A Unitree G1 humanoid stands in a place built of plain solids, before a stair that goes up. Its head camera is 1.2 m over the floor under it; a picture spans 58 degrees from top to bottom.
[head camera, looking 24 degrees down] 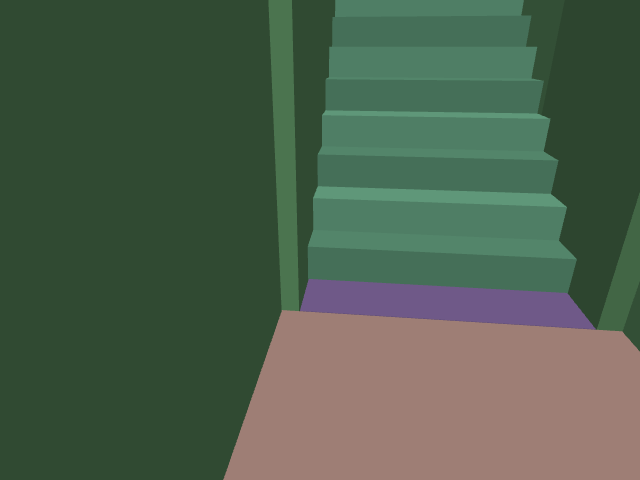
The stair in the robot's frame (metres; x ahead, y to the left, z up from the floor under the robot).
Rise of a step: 0.20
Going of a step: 0.24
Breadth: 1.40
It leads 6 degrees to the right of straight ahead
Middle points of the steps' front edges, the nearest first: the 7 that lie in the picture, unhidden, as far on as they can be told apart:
2.08 -0.63 0.20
2.31 -0.66 0.40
2.55 -0.68 0.60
2.78 -0.71 0.80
3.02 -0.73 1.00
3.26 -0.76 1.20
3.49 -0.79 1.40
